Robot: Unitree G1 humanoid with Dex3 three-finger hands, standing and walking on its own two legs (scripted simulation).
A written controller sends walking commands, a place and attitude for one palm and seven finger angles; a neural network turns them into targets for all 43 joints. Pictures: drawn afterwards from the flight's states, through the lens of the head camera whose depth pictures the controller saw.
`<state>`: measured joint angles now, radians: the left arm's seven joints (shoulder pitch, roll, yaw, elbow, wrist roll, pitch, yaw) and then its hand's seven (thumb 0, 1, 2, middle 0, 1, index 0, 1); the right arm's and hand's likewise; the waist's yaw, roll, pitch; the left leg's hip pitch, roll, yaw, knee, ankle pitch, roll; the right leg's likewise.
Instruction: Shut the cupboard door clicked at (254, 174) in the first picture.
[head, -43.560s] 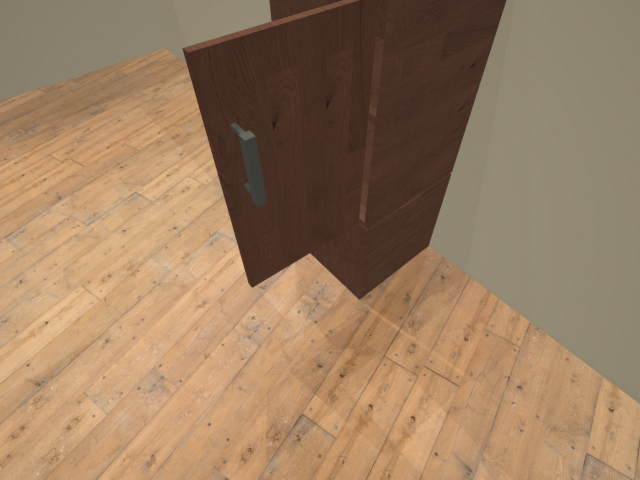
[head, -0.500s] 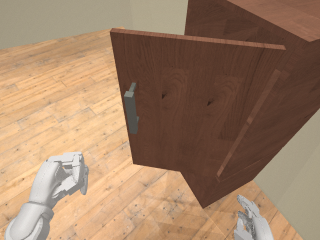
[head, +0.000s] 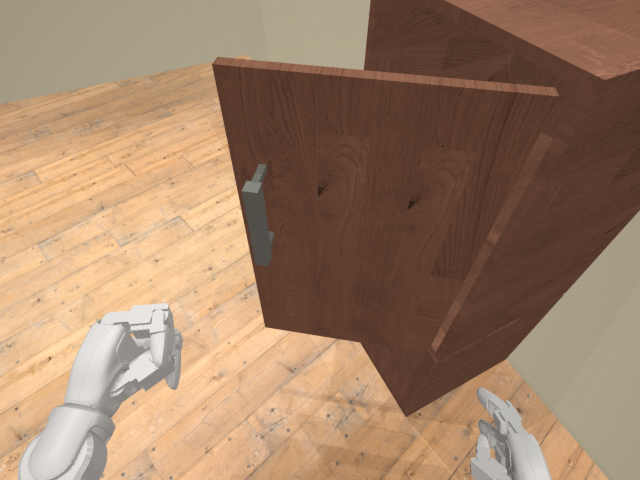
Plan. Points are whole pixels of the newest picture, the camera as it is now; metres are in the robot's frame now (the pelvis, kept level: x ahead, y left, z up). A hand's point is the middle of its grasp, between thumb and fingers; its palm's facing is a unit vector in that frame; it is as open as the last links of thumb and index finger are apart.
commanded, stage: bring the fist close to the handle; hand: left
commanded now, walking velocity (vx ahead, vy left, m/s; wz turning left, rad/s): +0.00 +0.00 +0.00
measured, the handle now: (262, 217) +0.44 +0.12 +0.08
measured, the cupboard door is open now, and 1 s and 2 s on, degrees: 53 53 45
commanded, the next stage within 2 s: push the door shut along its arc in 1.30 s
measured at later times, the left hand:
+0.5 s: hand (233, 311) +0.29 +0.13 +0.08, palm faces -0.10 -0.99 -0.05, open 3.1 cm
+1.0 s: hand (275, 266) +0.35 +0.09 +0.08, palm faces -0.10 -0.99 -0.03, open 3.1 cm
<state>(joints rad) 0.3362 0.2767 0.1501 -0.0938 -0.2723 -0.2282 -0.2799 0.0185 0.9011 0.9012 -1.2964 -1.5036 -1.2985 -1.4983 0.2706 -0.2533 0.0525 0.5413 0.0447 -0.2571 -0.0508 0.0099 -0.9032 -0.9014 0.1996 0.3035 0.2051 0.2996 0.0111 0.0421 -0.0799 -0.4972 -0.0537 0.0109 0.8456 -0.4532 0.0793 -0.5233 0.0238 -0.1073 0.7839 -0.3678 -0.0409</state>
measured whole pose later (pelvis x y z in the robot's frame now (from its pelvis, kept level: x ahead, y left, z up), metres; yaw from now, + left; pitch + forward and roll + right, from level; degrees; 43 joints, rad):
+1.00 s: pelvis +0.01 -0.03 +0.01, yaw -2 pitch +8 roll +0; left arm -0.19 0.19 0.06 0.37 -0.18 -0.25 -0.12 0.02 0.90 0.90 -1.30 -1.50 -1.30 -1.50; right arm 0.27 -0.25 0.04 0.59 0.05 -0.10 -0.02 0.01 -0.91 -0.90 0.20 0.30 0.20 0.30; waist -0.02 0.02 -0.07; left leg -0.48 -0.04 0.04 0.77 -0.43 0.04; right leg -0.54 0.04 -0.08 0.76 -0.36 -0.08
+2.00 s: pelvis -0.01 -0.01 +0.00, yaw +0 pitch +10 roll +0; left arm -0.66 0.26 0.07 0.93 -0.19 -0.36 -0.24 0.02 0.90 0.90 -1.32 -1.50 -1.33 -1.50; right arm 0.33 -0.27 0.03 0.65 0.05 -0.05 -0.02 0.01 -0.91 -0.90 0.20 0.30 0.20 0.30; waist -0.07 0.02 -0.06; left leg -0.60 -0.06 0.03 0.83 -0.41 0.06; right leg -0.64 0.02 -0.09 0.80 -0.34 -0.06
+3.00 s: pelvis +0.00 -0.02 -0.02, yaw -3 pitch +19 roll -1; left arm -1.07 0.37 0.16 1.21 -0.13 -0.28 -0.42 0.00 0.86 0.91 -1.29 -1.50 -1.30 -1.50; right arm 0.40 -0.28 0.04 0.64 0.02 -0.01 -0.02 0.00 -0.91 -0.90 0.20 0.30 0.20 0.30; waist -0.19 0.03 -0.08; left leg -0.79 -0.03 0.05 0.92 -0.47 0.06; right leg -0.84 0.05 -0.07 0.88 -0.38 -0.07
